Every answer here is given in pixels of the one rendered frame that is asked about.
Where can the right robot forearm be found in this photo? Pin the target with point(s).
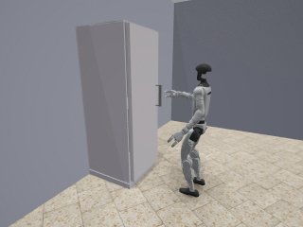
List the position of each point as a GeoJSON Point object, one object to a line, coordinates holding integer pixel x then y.
{"type": "Point", "coordinates": [183, 94]}

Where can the robot left upper arm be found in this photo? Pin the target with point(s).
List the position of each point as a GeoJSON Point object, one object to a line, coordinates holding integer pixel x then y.
{"type": "Point", "coordinates": [199, 98]}

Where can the robot right hand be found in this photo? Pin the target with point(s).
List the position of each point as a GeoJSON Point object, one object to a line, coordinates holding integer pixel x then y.
{"type": "Point", "coordinates": [172, 93]}

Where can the handle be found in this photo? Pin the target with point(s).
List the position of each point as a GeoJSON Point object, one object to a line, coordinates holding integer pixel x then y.
{"type": "Point", "coordinates": [159, 95]}

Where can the right robot foot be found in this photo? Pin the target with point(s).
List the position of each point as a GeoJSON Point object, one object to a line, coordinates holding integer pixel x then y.
{"type": "Point", "coordinates": [201, 182]}

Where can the left robot forearm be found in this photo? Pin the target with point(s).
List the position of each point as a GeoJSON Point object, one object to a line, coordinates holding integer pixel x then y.
{"type": "Point", "coordinates": [194, 120]}

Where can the fridge door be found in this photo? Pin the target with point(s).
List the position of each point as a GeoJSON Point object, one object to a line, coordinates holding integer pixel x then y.
{"type": "Point", "coordinates": [142, 77]}

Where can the robot head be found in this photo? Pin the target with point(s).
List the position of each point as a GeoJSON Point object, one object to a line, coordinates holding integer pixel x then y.
{"type": "Point", "coordinates": [202, 69]}

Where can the robot left hand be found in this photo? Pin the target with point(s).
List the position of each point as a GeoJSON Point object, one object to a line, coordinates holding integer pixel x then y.
{"type": "Point", "coordinates": [178, 136]}

